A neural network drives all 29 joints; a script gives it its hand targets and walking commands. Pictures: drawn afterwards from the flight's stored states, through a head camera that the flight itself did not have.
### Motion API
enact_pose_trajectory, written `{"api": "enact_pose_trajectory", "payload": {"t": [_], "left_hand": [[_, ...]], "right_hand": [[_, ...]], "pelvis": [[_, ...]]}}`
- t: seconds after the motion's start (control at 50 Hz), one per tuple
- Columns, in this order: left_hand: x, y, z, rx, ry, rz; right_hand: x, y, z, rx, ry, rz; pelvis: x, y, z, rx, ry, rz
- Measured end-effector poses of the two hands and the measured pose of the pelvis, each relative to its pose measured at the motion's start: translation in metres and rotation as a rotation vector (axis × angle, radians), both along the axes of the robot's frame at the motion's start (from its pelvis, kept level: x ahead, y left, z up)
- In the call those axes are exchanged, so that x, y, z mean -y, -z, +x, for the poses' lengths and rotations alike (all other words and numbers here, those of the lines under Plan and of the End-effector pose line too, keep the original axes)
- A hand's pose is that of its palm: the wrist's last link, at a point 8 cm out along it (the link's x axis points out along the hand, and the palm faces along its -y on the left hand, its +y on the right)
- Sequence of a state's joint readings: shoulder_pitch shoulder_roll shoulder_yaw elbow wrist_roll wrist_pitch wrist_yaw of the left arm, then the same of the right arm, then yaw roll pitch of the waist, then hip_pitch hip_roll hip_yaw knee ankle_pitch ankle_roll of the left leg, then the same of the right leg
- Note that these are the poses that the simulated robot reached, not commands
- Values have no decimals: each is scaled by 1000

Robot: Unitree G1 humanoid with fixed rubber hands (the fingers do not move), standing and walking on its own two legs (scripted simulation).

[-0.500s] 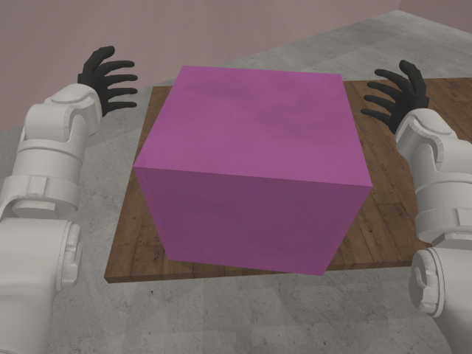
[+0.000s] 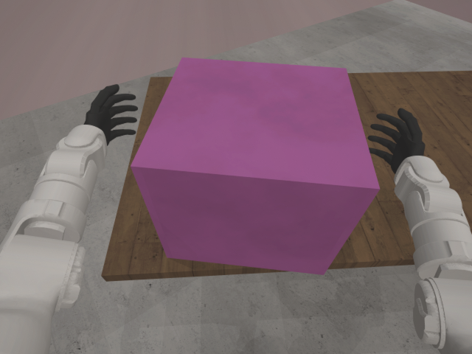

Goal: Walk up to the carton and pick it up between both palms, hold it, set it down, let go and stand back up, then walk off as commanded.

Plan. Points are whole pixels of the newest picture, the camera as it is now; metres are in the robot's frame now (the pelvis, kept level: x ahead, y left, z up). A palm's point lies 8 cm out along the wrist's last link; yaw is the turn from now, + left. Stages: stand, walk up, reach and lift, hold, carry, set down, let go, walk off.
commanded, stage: reach and lift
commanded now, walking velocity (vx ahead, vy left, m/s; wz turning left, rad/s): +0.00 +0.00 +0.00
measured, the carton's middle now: (253, 166) +0.44 -0.05 +0.06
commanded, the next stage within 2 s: none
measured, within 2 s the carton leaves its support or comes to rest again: neither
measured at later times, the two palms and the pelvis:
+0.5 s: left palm (125, 146) +0.46 +0.19 +0.11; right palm (391, 168) +0.39 -0.29 +0.10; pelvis +0.01 +0.00 +0.00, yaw +0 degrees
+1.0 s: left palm (139, 145) +0.45 +0.16 +0.12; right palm (389, 167) +0.39 -0.28 +0.11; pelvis +0.01 +0.00 +0.00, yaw +0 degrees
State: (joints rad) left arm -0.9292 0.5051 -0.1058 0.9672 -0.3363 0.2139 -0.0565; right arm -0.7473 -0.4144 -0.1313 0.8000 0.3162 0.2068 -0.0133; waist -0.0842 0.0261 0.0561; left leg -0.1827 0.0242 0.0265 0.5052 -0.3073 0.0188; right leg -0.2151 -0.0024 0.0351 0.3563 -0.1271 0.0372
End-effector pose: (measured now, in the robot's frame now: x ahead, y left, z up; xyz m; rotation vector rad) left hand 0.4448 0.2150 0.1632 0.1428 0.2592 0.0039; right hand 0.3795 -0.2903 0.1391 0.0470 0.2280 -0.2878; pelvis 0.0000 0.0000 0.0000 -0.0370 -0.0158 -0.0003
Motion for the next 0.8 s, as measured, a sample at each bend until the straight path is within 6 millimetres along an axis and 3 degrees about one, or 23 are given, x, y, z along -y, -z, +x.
{"api": "enact_pose_trajectory", "payload": {"t": [0.1,0.36,0.54,0.8], "left_hand": [[0,22,0,-19,5,2],[23,55,12,-48,47,-36],[26,52,15,-35,44,-29],[35,40,9,-4,53,-62]], "right_hand": [[2,14,-2,-6,4,-19],[-3,40,11,-15,-22,-23],[-1,43,13,-5,-23,-17],[-2,31,8,15,-27,-23]], "pelvis": [[0,0,1,-17,1,0],[0,0,8,-73,3,0],[1,0,10,-90,4,0],[2,0,7,-87,4,1]]}}
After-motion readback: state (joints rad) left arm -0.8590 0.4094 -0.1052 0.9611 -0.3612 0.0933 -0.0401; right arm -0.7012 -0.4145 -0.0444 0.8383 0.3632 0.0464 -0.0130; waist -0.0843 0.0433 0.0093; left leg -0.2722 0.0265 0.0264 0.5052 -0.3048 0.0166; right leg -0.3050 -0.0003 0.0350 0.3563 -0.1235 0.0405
